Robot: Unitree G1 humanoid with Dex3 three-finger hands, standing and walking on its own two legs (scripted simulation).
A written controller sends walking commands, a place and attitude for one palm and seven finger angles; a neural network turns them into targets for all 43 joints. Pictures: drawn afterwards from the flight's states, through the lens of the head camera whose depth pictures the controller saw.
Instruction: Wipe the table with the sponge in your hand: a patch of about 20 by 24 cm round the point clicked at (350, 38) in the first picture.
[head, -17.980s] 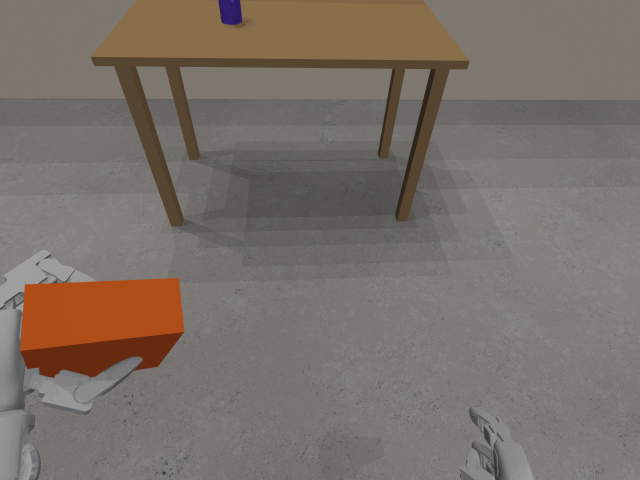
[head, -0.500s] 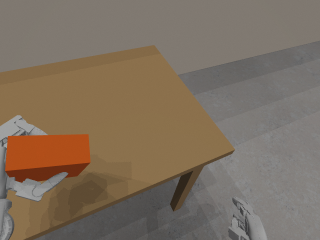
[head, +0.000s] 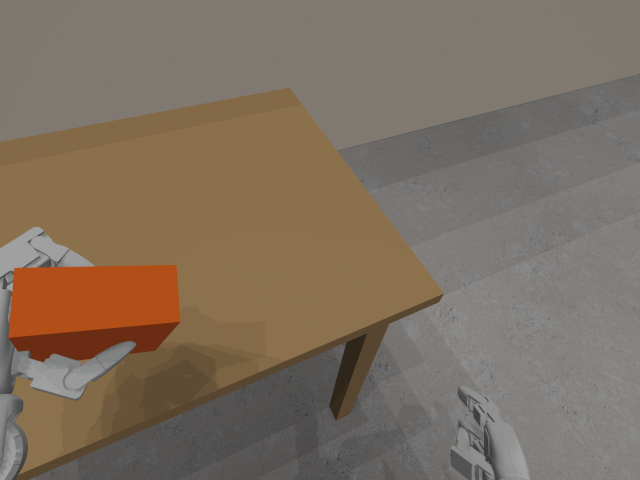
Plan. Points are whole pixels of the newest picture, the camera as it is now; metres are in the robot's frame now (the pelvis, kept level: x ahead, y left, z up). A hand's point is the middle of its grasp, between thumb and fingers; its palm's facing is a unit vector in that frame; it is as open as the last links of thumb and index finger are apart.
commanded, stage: shuffle to correct the standing spot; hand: left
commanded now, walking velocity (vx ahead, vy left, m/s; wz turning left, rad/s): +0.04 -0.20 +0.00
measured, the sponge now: (121, 316) +0.23 +0.22 +0.13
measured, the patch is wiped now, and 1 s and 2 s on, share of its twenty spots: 0.00 0.00 0.00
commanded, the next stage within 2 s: none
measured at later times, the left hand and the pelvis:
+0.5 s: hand (137, 311) +0.23 +0.20 +0.15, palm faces +0.33 -0.85 -0.40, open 9.5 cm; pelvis +0.02 -0.05 -0.01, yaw +1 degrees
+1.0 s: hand (127, 319) +0.22 +0.20 +0.15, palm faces +0.33 -0.86 -0.39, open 9.5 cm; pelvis +0.01 -0.04 -0.01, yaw +1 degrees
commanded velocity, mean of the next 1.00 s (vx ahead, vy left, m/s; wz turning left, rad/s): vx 0.03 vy -0.20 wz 0.02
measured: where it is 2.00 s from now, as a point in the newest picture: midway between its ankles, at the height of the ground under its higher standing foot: outside the picture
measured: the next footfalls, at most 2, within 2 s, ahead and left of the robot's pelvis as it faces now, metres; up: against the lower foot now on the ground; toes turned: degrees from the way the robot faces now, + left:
none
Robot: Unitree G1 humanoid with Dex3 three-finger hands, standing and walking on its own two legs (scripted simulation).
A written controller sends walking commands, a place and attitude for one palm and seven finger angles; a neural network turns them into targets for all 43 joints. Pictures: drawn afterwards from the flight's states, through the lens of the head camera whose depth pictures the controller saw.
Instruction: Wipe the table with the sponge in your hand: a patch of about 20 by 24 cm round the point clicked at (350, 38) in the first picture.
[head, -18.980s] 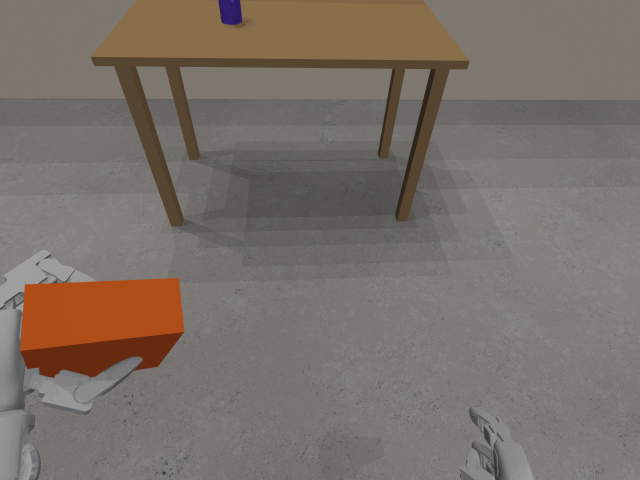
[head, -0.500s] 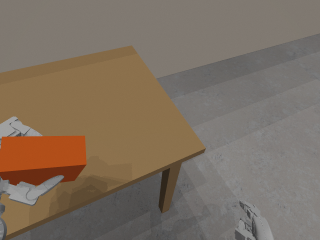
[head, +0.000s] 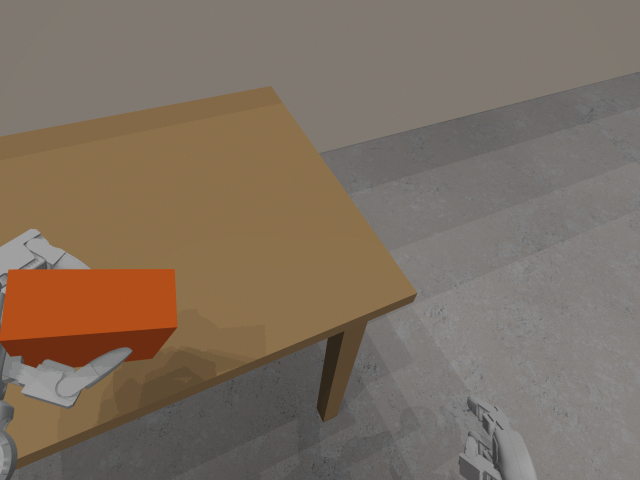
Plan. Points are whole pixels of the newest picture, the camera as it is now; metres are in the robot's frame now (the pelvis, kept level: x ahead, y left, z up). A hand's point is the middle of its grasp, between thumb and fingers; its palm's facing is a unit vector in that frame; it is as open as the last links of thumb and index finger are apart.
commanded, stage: shuffle to correct the standing spot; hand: left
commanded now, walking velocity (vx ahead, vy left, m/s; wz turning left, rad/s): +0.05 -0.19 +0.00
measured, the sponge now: (117, 321) +0.23 +0.21 +0.14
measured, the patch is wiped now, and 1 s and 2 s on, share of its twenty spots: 0.00 0.00 0.00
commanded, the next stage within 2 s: none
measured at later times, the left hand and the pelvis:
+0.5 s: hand (75, 308) +0.23 +0.24 +0.16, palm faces +0.30 -0.86 -0.42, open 9.5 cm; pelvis +0.01 +0.00 +0.00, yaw +0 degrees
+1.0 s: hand (74, 317) +0.22 +0.24 +0.16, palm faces +0.31 -0.86 -0.42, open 9.5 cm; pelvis +0.00 +0.00 +0.00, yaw +0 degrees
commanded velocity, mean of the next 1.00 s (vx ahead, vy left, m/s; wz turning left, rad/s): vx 0.04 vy -0.20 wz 0.00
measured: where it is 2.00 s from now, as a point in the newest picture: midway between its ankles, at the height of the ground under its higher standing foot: outside the picture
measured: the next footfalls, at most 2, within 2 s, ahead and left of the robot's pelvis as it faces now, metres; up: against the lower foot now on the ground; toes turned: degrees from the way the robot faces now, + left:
none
